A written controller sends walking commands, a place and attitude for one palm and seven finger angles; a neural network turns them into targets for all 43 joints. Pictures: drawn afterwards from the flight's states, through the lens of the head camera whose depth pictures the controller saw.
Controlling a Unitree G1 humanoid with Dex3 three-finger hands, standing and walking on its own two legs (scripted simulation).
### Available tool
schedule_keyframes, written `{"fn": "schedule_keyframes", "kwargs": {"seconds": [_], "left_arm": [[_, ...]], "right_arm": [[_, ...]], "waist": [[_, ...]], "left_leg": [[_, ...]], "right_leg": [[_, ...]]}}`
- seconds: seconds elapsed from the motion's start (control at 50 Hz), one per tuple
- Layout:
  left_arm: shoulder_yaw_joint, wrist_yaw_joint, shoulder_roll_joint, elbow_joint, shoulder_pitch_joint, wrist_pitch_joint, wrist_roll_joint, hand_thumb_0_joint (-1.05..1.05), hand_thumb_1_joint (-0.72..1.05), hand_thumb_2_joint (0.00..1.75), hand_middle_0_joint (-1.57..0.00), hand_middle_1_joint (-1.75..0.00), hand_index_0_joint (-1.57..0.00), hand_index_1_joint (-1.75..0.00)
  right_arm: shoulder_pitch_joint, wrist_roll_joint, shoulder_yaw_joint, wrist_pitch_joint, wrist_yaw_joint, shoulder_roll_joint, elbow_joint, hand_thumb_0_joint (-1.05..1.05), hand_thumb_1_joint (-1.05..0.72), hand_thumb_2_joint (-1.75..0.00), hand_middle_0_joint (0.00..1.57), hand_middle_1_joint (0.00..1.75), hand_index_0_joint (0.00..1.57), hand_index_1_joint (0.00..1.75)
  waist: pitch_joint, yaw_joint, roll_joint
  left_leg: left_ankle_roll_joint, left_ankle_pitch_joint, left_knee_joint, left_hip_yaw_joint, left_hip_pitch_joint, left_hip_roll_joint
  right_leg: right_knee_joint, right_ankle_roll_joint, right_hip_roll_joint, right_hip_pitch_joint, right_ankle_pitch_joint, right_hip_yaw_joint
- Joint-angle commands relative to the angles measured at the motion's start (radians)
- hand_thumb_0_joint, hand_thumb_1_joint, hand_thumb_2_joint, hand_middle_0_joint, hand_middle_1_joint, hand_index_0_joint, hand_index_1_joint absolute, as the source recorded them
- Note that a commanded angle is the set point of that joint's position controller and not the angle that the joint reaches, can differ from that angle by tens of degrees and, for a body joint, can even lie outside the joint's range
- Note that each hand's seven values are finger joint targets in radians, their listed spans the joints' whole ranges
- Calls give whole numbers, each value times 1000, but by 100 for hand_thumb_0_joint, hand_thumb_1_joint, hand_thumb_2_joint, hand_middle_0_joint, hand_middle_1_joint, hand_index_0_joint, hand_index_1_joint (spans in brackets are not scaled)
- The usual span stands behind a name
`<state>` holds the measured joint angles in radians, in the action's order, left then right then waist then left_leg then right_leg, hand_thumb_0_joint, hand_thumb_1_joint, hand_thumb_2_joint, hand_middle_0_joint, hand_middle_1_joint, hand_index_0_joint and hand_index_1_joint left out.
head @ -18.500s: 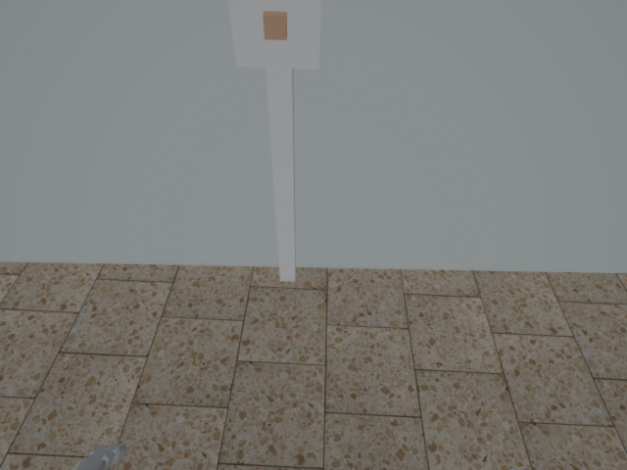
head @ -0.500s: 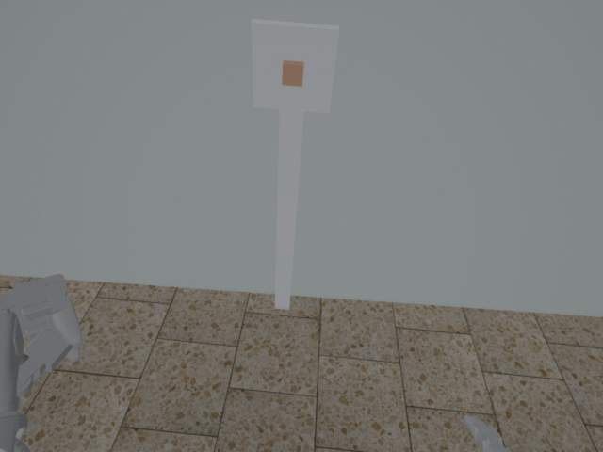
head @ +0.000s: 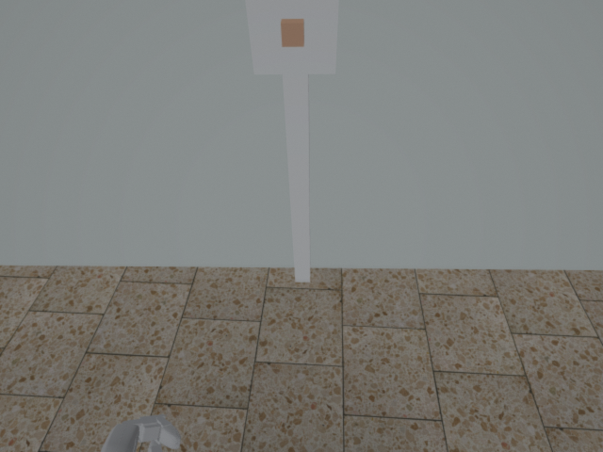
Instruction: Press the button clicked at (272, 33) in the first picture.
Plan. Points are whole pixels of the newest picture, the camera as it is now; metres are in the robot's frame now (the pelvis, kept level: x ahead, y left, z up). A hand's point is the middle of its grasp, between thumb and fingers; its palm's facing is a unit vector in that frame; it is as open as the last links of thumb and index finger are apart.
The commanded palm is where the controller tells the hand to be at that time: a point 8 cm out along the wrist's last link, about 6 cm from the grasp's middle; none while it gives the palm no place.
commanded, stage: let the arm hang, fingers relaxed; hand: left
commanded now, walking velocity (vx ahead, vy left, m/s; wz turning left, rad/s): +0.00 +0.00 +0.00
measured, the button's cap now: (292, 32) +0.83 +0.03 +0.20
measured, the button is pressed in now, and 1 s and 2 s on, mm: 0 0 0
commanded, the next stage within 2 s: stand and wait in 0.88 s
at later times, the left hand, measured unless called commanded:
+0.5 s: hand out of the picture -0.01 +0.21 -0.15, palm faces +0.02 -0.97 -0.25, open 6.7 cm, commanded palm none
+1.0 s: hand out of the picture +0.01 +0.19 -0.15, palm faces +0.01 -0.98 -0.20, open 7.3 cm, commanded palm none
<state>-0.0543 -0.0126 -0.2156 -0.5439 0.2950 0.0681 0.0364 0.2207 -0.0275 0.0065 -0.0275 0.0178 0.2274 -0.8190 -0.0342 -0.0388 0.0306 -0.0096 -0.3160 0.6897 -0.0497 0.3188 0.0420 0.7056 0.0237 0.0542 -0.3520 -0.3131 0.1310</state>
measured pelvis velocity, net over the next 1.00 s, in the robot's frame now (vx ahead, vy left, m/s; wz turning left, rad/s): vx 0.00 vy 0.02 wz -0.02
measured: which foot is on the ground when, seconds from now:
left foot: down 0.00-1.00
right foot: down 0.00-1.00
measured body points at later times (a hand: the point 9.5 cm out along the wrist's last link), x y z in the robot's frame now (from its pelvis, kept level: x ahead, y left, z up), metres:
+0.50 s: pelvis -0.01 +0.02 +0.02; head +0.00 +0.01 +0.47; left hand -0.01 +0.26 -0.13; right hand -0.01 -0.20 -0.14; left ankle +0.02 +0.13 -0.72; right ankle +0.04 -0.10 -0.72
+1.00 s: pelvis +0.00 +0.02 +0.02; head +0.02 +0.01 +0.47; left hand +0.01 +0.24 -0.13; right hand -0.04 -0.19 -0.14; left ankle +0.02 +0.13 -0.72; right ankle +0.04 -0.10 -0.72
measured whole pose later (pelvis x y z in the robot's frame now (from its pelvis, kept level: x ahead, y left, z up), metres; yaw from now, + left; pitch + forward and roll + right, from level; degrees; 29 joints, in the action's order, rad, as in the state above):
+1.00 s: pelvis +0.00 +0.02 +0.02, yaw -1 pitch -2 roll +0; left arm -0.04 -0.02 -0.15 -1.15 0.25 0.01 0.02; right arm 0.32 -0.02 0.03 -0.02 -0.03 0.12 -1.12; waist -0.07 -0.02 0.01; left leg 0.00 -0.21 0.44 -0.08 0.20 0.03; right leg 0.43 0.01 0.04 -0.23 -0.17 0.11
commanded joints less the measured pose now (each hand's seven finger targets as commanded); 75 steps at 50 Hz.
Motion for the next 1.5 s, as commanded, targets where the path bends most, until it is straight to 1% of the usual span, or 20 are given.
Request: {"fn": "schedule_keyframes", "kwargs": {"seconds": [0.0, 0.02, 0.04, 0.06, 0.1, 0.16, 0.2, 0.26, 0.36, 0.44, 0.6, 0.72, 0.82, 0.94, 0.98, 1.06, 1.18, 1.3, 1.4, 1.48], "left_arm": [[-11, 1, -150, -69, -24, -52, -13, 0, 90, 90, -86, -102, -86, -102], [-7, 1, -144, -124, -18, -54, -17, 0, 90, 90, -82, -98, -82, -98], [-4, 0, -141, -176, -6, -58, -19, 0, 90, 90, -79, -94, -79, -94], [-9, -5, -120, -216, 16, -65, -21, 0, 90, 90, -75, -90, -75, -90], [-6, -5, -119, -282, 17, -69, -21, 0, 90, 90, -68, -82, -68, -82], [0, -4, -123, -364, 2, -76, -23, 0, 90, 90, -57, -70, -57, -70], [3, -5, -124, -407, -13, -79, -23, 0, 90, 90, -49, -62, -49, -62], [6, -7, -121, -461, -19, -75, -23, 0, 90, 90, -38, -50, -38, -50], [7, -12, -106, -524, -5, -76, -24, 0, 90, 90, -20, -30, -20, -30], [11, -15, -82, -554, 1, -73, -24, 0, 90, 90, -20, -30, -20, -30], [7, -20, -51, -571, -2, -70, -20, 0, 90, 90, -20, -30, -20, -30], [2, -21, -41, -569, -1, -72, -20, 0, 90, 90, -20, -30, -20, -30], [-1, -22, -46, -565, -8, -76, -21, 0, 90, 90, -20, -30, -20, -30], [-2, -22, -47, -566, -10, -78, -21, 0, 90, 90, -20, -30, -20, -30], [-4, -22, -58, -565, -10, -81, -21, 0, 90, 90, -20, -30, -20, -30], [-4, -21, -56, -571, -14, -81, -22, 0, 90, 90, -20, -30, -20, -30], [-4, -20, -71, -574, -25, -85, -22, 0, 90, 90, -20, -30, -20, -30], [-6, -18, -90, -572, -48, -92, -22, 0, 90, 90, -20, -30, -20, -30], [-6, -17, -110, -569, -74, -96, -22, 0, 90, 90, -20, -30, -20, -30], [-6, -15, -132, -564, -90, -98, -22, 0, 90, 90, -20, -30, -20, -30]], "right_arm": [[-13, -12, 13, 25, -16, 94, 45, 0, -90, -90, 20, 30, 20, 30], [-10, -11, 11, 21, -18, 93, 21, 0, -90, -90, 20, 30, 20, 30], [1, -9, 9, 20, -21, 80, 0, 0, -90, -90, 20, 30, 20, 30], [18, -11, 12, 19, -25, 65, -19, 0, -90, -90, 20, 30, 20, 30], [47, -5, 14, 20, -28, 58, -44, 0, -90, -90, 20, 30, 20, 30], [90, 1, 20, 20, -31, 56, -93, 0, -90, -90, 20, 30, 20, 30], [110, 4, 25, 20, -34, 64, -121, 0, -90, -90, 20, 30, 20, 30], [128, 6, 26, 16, -37, 60, -163, 0, -90, -90, 20, 30, 20, 30], [152, 6, 24, 20, -40, 45, -214, 0, -90, -90, 20, 30, 20, 30], [154, 5, 20, 21, -42, 22, -240, 0, -90, -90, 20, 30, 20, 30], [158, 4, 21, 23, -46, -11, -259, 0, -90, -90, 20, 30, 20, 30], [166, 4, 23, 25, -47, -22, -266, 0, -90, -90, 20, 30, 20, 30], [177, 5, 27, 22, -47, -27, -269, 0, -90, -90, 20, 30, 20, 30], [176, 6, 29, 20, -47, -23, -276, 0, -90, -90, 20, 30, 20, 30], [171, 7, 32, 22, -48, -5, -272, 0, -90, -90, 20, 30, 20, 30], [161, 6, 31, 24, -49, -6, -276, 0, -90, -90, 20, 30, 20, 30], [130, 9, 35, 30, -51, 27, -271, 0, -90, -90, 20, 30, 20, 30], [109, 9, 36, 35, -50, 46, -272, 0, -90, -90, 20, 30, 20, 30], [75, 9, 36, 36, -48, 64, -273, 0, -90, -90, 20, 30, 20, 30], [54, 9, 37, 35, -46, 90, -271, 0, -90, -90, 20, 30, 20, 30]], "waist": [[-9, 35, 64], [-22, 40, 115], [-21, 43, 124], [17, 46, 162], [61, 44, 156], [74, 32, 69], [46, 28, -3], [-37, 24, -40], [-49, 28, -39], [-62, 32, -6], [-86, 37, -13], [-66, 37, -2], [-52, 31, -38], [-60, 26, -39], [-53, 26, -15], [-47, 27, -7], [-39, 30, 7], [-9, 28, -36], [-17, 28, -9], [-14, 28, -29]], "left_leg": [[48, 29, -274, 122, 86, 76], [43, -29, -293, 111, 90, 69], [39, -51, -303, 99, 83, 62], [38, -42, -305, 92, 62, 60], [36, -22, -309, 85, 24, 62], [32, -6, -308, 72, -29, 57], [33, 28, -316, 73, -57, 66], [34, 1, -340, 70, -55, 65], [38, 9, -364, 70, -58, 67], [35, -8, -387, 72, -41, 69], [34, -12, -406, 75, -17, 68], [33, 6, -397, 67, -25, 63], [31, 34, -366, 52, -52, 54], [31, 36, -358, 47, -66, 56], [30, 60, -353, 47, -77, 59], [30, 52, -365, 53, -79, 63], [31, 99, -374, 64, -94, 76], [29, 150, -373, 58, -121, 80], [26, 173, -378, 59, -133, 82], [24, 172, -382, 56, -145, 82]], "right_leg": [[-249, 5, 53, 90, -54, -137], [-272, 12, 48, 99, -72, -147], [-294, 19, 51, 113, -63, -156], [-308, 26, 54, 142, -33, -154], [-327, 26, 60, 179, 5, -143], [-372, 31, 74, 171, -7, -145], [-388, 31, 74, 151, 7, -133], [-415, 27, 74, 96, -51, -125], [-411, 22, 71, 107, -39, -123], [-397, 16, 66, 116, -23, -117], [-377, 9, 62, 126, 11, -106], [-371, 9, 64, 137, 28, -108], [-389, 15, 73, 125, 1, -119], [-400, 17, 73, 106, -16, -126], [-397, 19, 72, 110, 3, -128], [-396, 19, 72, 119, 9, -125], [-385, 18, 68, 139, 76, -119], [-390, 18, 77, 169, 126, -117], [-399, 19, 80, 174, 155, -121], [-411, 20, 79, 178, 156, -128]]}}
